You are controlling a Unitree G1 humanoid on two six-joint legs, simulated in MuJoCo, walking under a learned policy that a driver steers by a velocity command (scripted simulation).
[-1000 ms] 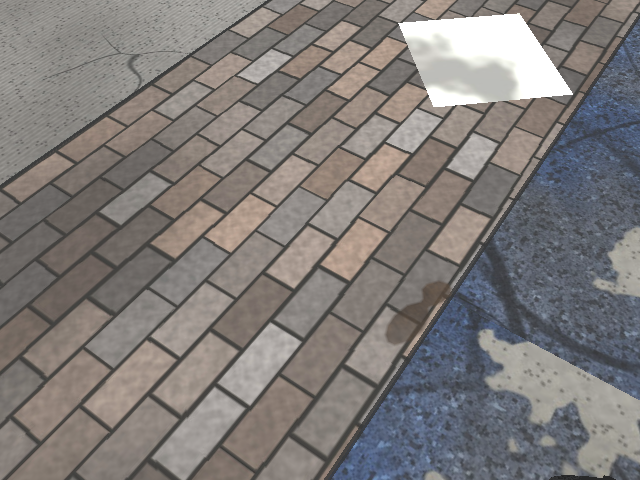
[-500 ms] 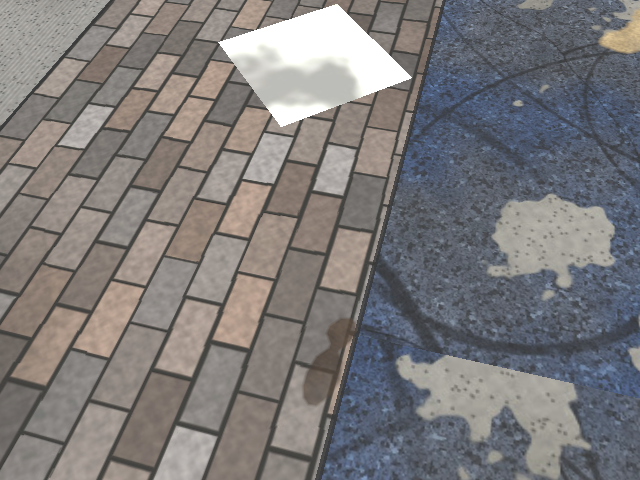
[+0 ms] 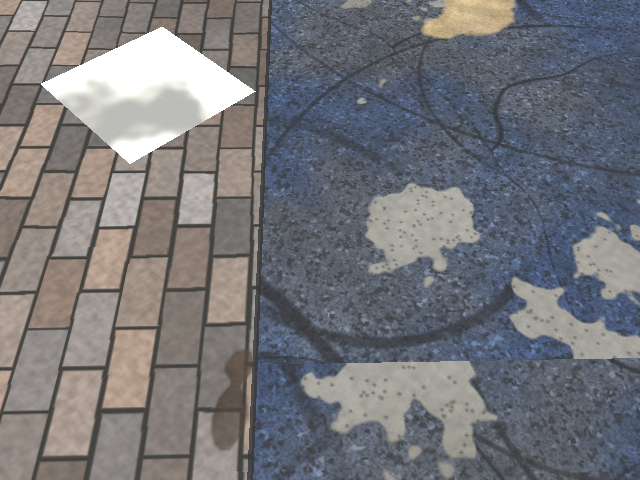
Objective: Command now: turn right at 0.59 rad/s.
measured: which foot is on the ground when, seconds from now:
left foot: down 0.00-0.40, up 0.42-0.76, down 0.78-1.00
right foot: up 0.00-0.36, down 0.38-0.78, up 0.80-1.00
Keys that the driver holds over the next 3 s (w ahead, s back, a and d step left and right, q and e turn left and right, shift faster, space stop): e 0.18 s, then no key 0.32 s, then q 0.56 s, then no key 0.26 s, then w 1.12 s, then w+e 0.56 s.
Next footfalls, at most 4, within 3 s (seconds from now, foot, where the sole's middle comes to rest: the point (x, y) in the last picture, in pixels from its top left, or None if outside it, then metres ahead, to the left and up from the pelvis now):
0.38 right None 0.02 -0.15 -0.77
0.78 left None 0.03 0.08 -0.77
1.16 right None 0.05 -0.17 -0.77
1.50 left None -0.01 0.07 -0.77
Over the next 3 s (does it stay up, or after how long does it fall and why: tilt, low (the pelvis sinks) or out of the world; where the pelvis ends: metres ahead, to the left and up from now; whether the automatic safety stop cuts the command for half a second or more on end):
stays up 0.77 0.02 -0.01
